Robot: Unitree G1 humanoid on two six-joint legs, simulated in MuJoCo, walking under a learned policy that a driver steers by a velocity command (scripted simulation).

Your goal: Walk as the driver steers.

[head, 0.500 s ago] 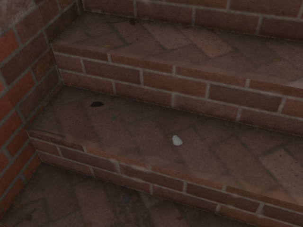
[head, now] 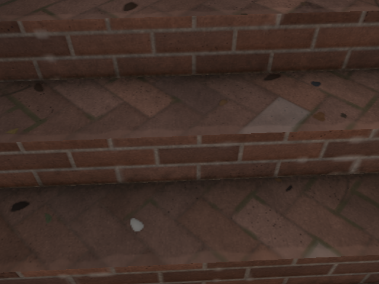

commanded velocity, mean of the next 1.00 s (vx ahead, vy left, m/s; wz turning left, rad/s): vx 0.46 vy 0.00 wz -0.09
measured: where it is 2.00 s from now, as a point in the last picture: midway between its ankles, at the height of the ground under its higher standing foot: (243, 8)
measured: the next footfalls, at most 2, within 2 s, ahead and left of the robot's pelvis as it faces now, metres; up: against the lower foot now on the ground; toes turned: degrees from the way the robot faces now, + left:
right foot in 0.34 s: +0.30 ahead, -0.19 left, +0.19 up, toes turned -10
left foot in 0.80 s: +0.55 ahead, -0.04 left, +0.38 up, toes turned -2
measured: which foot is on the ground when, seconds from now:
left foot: down 0.00-0.38, up 0.40-0.78, down 0.80-1.00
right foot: up 0.00-0.32, down 0.34-0.84, up 0.86-1.00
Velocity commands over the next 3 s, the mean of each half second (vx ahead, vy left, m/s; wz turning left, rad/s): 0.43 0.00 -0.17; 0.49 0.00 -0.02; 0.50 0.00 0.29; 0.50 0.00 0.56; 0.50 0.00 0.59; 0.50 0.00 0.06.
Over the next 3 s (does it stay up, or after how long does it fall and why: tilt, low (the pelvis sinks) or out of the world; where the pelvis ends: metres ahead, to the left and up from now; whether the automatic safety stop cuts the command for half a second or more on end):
stays up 1.34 0.18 0.96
